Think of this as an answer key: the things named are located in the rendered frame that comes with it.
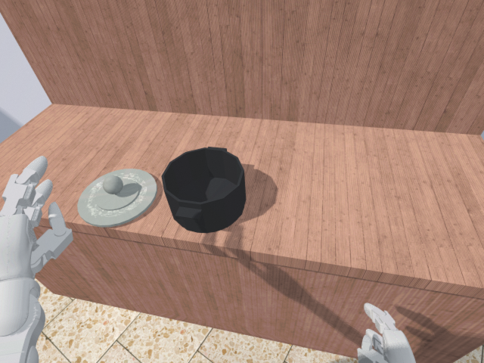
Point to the lid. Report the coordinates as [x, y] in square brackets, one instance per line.
[98, 208]

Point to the knob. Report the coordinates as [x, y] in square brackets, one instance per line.
[112, 184]

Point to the right robot hand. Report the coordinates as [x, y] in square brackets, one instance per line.
[393, 347]

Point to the left robot hand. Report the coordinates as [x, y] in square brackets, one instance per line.
[20, 214]

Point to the table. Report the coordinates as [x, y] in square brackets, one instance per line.
[358, 124]

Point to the left robot forearm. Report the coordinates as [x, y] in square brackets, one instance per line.
[22, 319]

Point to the pot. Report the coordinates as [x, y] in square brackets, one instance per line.
[205, 189]

